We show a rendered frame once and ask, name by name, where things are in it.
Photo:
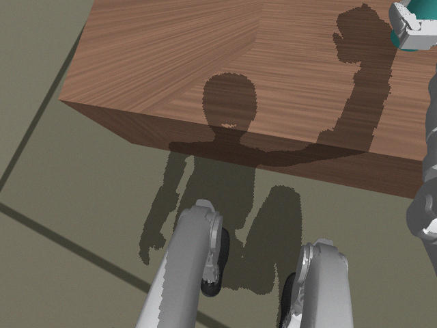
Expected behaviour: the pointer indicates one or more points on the right robot foot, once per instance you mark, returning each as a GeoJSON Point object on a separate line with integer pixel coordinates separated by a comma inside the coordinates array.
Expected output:
{"type": "Point", "coordinates": [286, 299]}

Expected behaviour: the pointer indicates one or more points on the right robot arm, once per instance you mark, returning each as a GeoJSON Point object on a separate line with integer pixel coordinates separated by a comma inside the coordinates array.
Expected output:
{"type": "Point", "coordinates": [421, 215]}

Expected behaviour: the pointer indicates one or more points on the left robot foot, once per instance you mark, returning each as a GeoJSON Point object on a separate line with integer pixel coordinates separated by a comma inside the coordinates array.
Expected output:
{"type": "Point", "coordinates": [212, 289]}

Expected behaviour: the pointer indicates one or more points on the right robot hand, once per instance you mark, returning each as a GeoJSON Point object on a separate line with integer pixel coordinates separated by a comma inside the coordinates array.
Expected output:
{"type": "Point", "coordinates": [415, 34]}

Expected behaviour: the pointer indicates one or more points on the can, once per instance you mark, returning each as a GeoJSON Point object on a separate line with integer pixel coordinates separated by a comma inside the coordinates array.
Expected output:
{"type": "Point", "coordinates": [423, 9]}

